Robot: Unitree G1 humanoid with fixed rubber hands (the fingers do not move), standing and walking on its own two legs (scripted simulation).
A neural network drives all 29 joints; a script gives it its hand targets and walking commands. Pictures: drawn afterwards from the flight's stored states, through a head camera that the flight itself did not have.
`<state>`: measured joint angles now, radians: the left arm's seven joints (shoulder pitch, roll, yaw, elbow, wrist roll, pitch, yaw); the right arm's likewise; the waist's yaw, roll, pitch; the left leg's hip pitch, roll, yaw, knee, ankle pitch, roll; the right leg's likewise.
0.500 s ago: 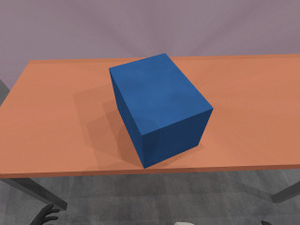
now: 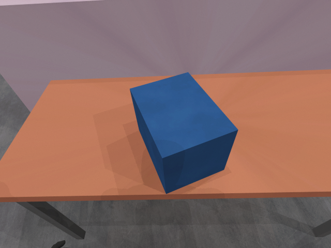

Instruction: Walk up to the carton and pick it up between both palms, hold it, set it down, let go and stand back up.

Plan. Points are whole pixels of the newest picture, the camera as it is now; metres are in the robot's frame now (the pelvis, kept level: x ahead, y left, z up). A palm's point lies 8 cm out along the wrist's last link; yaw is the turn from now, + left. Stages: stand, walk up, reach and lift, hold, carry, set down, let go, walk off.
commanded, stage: walk up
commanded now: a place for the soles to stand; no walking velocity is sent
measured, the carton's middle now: (177, 129) +0.45 -0.02 +0.01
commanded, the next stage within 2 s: reach and lift in 0.88 s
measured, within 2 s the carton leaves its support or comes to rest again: neither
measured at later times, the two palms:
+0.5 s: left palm out of the picture +0.10 +0.34 -0.11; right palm out of the picture +0.11 -0.29 -0.11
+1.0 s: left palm out of the picture +0.10 +0.34 -0.11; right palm out of the picture +0.12 -0.29 -0.12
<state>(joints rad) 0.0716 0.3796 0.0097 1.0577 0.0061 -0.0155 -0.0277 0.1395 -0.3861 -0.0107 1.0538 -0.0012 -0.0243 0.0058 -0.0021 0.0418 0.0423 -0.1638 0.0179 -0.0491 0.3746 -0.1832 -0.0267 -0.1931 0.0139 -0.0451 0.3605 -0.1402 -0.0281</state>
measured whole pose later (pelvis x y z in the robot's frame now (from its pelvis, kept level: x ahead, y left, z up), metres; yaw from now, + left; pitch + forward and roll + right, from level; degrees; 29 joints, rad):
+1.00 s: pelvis -0.01 +0.01 -0.01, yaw +2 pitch -2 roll -1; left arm 0.06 0.41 0.05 0.86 -0.02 0.22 0.03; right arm 0.05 -0.37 -0.12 1.03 -0.10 -0.08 0.05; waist -0.01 0.01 0.11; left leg -0.27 0.01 -0.04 0.56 -0.27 -0.01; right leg -0.28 -0.01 -0.07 0.54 -0.28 -0.01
